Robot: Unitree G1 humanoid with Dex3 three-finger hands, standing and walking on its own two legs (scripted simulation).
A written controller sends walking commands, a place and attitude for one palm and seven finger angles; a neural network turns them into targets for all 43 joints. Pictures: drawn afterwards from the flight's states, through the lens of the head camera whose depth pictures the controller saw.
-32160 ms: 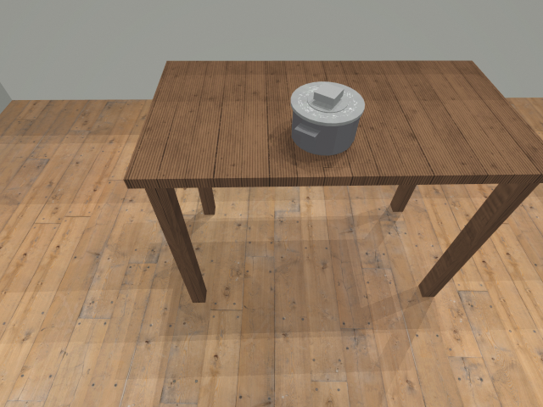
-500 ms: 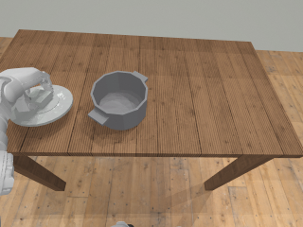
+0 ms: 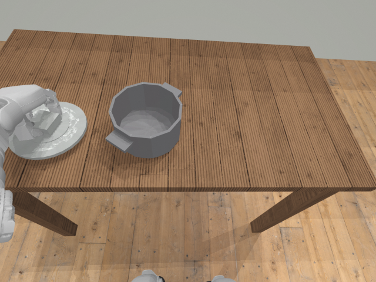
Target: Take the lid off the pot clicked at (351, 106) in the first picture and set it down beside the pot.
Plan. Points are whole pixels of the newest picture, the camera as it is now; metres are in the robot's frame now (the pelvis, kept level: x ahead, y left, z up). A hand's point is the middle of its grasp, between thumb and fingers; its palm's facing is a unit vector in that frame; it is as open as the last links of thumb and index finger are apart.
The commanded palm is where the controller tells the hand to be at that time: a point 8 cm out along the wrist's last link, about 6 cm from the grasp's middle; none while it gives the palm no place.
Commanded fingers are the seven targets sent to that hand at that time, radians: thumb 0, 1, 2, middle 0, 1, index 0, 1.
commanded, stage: open the fingers wide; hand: left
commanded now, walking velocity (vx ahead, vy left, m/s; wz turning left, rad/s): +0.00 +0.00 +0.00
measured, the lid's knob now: (44, 121) +0.47 +0.31 +0.02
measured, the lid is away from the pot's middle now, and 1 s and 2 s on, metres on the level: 0.23 0.23 0.23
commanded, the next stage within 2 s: raise the empty hand in 1.06 s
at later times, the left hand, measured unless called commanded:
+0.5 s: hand (29, 130) +0.43 +0.32 +0.04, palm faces -0.43 -0.07 -0.90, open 8.6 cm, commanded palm +0.46 +0.30 +0.10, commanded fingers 0.00 0.16 0.77 -0.51 -0.92 -0.47 -0.89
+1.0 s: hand (31, 126) +0.44 +0.32 +0.04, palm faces -0.43 -0.08 -0.90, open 10.8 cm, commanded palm +0.46 +0.30 +0.10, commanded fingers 0.00 -0.04 0.70 -0.37 -0.82 -0.37 -0.82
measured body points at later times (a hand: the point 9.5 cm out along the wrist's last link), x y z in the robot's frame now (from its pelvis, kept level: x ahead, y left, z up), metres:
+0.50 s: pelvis -0.01 +0.01 +0.00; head +0.07 +0.03 +0.44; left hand +0.45 +0.32 +0.10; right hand +0.02 -0.28 -0.11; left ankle +0.03 +0.07 -0.71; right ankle -0.01 -0.16 -0.71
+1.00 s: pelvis +0.00 +0.02 +0.00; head +0.08 +0.04 +0.44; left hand +0.46 +0.32 +0.09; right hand +0.01 -0.27 -0.11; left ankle +0.03 +0.07 -0.71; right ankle -0.01 -0.16 -0.71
